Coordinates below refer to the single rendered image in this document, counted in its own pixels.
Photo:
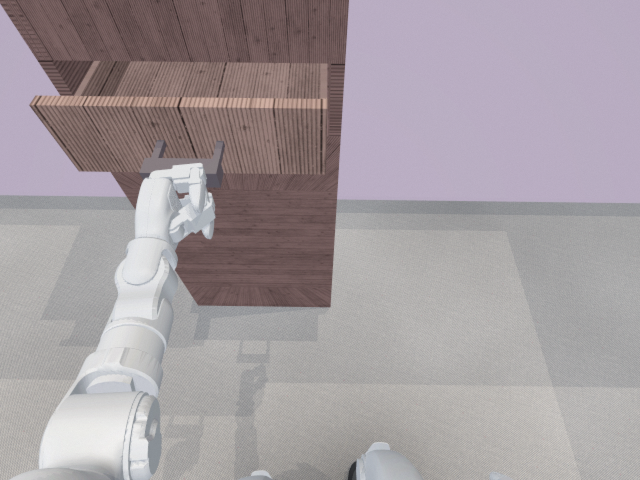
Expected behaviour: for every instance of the drawer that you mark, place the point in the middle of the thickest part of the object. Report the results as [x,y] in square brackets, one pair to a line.
[272,117]

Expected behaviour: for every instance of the left robot upper arm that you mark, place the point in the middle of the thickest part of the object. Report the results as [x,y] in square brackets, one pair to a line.
[102,436]

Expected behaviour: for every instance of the left robot forearm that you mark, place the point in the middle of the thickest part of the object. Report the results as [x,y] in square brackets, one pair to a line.
[131,348]

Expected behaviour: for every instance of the robot left shin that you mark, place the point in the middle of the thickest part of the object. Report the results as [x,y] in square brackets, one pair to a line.
[261,472]

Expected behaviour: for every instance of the cabinet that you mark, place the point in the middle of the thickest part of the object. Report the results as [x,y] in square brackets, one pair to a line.
[273,239]

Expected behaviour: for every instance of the handle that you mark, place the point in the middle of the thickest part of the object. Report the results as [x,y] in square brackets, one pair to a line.
[212,167]

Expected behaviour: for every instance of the robot shin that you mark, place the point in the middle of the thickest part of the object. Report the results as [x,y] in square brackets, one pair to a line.
[261,472]
[379,446]

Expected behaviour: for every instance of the robot left hand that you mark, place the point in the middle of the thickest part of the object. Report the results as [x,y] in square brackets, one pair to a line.
[158,204]

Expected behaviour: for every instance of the robot right shin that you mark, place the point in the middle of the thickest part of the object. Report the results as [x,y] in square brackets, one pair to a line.
[379,446]

